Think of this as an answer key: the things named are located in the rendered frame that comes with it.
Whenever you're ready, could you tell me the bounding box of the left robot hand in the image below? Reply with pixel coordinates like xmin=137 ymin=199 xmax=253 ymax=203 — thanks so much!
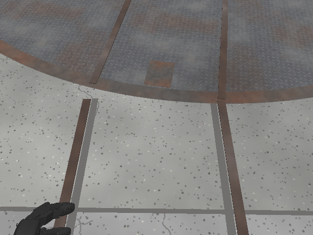
xmin=14 ymin=202 xmax=75 ymax=235

